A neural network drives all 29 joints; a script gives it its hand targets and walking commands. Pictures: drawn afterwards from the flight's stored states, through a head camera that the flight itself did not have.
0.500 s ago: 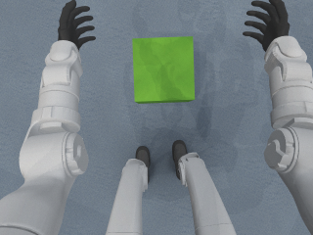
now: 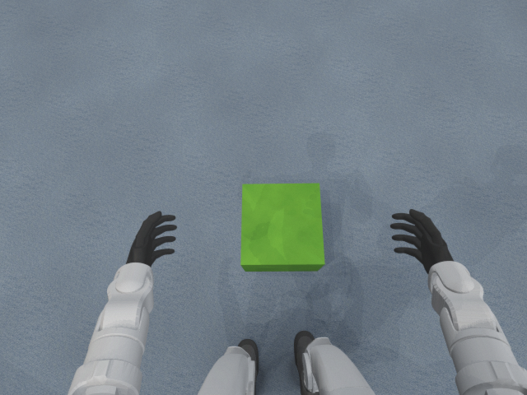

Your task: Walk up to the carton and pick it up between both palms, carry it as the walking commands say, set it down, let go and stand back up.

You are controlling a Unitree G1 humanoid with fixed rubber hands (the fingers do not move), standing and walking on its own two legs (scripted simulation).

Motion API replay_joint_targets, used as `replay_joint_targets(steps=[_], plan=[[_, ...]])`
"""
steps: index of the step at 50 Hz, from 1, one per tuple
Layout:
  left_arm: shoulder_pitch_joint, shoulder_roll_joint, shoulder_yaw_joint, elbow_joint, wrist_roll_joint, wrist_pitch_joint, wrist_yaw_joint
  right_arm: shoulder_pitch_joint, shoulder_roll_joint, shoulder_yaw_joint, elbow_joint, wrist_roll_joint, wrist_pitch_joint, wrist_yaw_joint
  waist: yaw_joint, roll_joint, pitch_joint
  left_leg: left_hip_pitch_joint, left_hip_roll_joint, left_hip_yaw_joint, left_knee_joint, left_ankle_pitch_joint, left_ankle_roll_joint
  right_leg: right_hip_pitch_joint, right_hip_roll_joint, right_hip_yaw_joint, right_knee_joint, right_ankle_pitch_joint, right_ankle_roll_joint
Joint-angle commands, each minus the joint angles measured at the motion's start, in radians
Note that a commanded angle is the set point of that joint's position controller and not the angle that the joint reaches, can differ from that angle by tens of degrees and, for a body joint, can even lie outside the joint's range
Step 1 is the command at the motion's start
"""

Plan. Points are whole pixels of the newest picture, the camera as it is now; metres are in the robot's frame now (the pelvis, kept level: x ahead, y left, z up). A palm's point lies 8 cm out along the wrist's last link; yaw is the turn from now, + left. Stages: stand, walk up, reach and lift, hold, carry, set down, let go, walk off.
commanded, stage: let go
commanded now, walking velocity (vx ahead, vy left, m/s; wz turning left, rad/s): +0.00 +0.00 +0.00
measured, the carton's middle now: (281, 228) +0.49 -0.03 -0.66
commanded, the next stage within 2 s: stand in 0.76 s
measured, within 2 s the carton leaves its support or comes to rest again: neither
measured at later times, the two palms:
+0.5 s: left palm (96, 352) +0.19 +0.24 -0.03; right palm (455, 342) +0.18 -0.22 -0.04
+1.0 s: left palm (90, 373) +0.16 +0.27 -0.07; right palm (472, 359) +0.15 -0.25 -0.06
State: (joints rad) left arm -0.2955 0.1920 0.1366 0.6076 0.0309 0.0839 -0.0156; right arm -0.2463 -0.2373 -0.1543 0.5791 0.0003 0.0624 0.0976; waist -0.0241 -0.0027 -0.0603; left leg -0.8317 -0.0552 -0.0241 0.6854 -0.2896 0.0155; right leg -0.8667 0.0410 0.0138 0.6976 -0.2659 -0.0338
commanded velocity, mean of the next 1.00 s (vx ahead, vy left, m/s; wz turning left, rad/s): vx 0.00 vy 0.00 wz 0.00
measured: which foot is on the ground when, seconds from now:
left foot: down 0.00-1.00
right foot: down 0.00-1.00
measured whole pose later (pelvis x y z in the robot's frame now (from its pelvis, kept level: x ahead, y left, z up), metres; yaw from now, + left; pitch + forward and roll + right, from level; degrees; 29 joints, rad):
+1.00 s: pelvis +0.05 +0.02 +0.03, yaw -3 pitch +3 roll -1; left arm 0.31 0.25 0.03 0.72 0.04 -0.07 0.00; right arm 0.28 -0.26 -0.03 0.66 -0.04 -0.06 -0.01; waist 0.00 0.01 -0.07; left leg -0.21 -0.03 0.01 0.50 -0.34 0.04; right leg -0.25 0.06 0.07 0.49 -0.30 -0.02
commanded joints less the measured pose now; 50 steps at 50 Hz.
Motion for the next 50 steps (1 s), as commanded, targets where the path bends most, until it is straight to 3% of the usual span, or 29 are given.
replay_joint_targets(steps=[1, 11, 23, 32, 38, 39, 40, 41, 46, 50], plan=[[0.064, 0.085, -0.007, -0.09, -0.011, -0.043, -0.004, 0.079, -0.08, 0.0, -0.106, 0.007, -0.038, -0.014, 0.004, -0.014, -0.458, 0.279, 0.016, -0.023, -0.078, 0.228, -0.029, 0.506, -0.039, 0.055, -0.053, 0.386, 0.045], [0.39, 0.096, -0.06, -0.239, -0.029, -0.073, -0.026, 0.373, -0.071, 0.074, -0.214, 0.019, -0.053, -0.04, 0.021, -0.008, -0.169, 0.564, 0.026, -0.01, -0.233, 0.246, -0.025, 0.688, -0.02, 0.043, -0.22, 0.311, 0.052], [0.461, 0.105, -0.077, -0.292, -0.016, 0.018, -0.049, 0.426, -0.077, 0.093, -0.255, 0.002, 0.035, -0.026, 0.026, 0.019, 0.139, 0.639, 0.046, 0.0, -0.328, 0.079, -0.01, 0.808, -0.015, 0.005, -0.292, 0.114, 0.036], [0.481, 0.1, -0.059, -0.304, -0.017, 0.049, -0.048, 0.441, -0.081, 0.077, -0.268, -0.021, 0.084, -0.034, 0.02, 0.013, 0.119, 0.681, 0.044, -0.008, -0.292, 0.207, -0.01, 0.818, -0.005, 0.008, -0.276, 0.196, 0.025], [0.499, 0.098, -0.065, -0.277, -0.014, 0.035, -0.027, 0.425, -0.07, 0.09, -0.278, -0.018, 0.125, -0.051, 0.022, 0.013, 0.086, 0.693, 0.051, -0.013, -0.269, 0.258, -0.01, 0.791, -0.008, 0.023, -0.259, 0.185, 0.019], [0.578, 0.162, -0.067, -0.107, 0.016, -0.042, 0.011, 0.462, -0.126, 0.067, -0.143, -0.073, 0.006, -0.093, 0.027, 0.02, 0.107, 0.618, 0.139, -0.055, -0.319, -0.234, -0.023, 0.583, -0.1, 0.096, -0.338, -0.147, 0.058], [0.571, 0.186, -0.062, -0.107, 0.04, -0.078, 0.028, 0.501, -0.149, 0.07, -0.13, -0.091, -0.039, -0.112, 0.01, 0.024, 0.183, 0.555, 0.163, -0.122, -0.36, -0.351, -0.02, 0.535, -0.107, 0.134, -0.346, -0.22, 0.063], [0.549, 0.162, -0.067, -0.089, 0.041, -0.105, 0.031, 0.487, -0.142, 0.076, -0.103, -0.09, -0.071, -0.118, 0.019, 0.033, 0.189, 0.514, 0.172, -0.149, -0.365, -0.357, -0.012, 0.521, -0.105, 0.147, -0.332, -0.183, 0.06], [0.546, 0.142, -0.085, 0.006, 0.012, -0.181, 0.014, 0.463, -0.109, 0.1, -0.028, -0.049, -0.15, -0.111, 0.018, -0.008, -0.039, 0.639, 0.171, -0.129, -0.287, 0.038, -0.001, 0.615, -0.12, 0.18, -0.267, 0.188, 0.03], [0.603, 0.161, -0.089, 0.07, 0.004, -0.179, 0.021, 0.521, -0.13, 0.105, 0.021, -0.035, -0.149, -0.119, 0.014, 0.019, -0.063, 0.699, 0.173, -0.104, -0.22, 0.315, -0.003, 0.59, -0.113, 0.175, -0.237, 0.289, 0.021]])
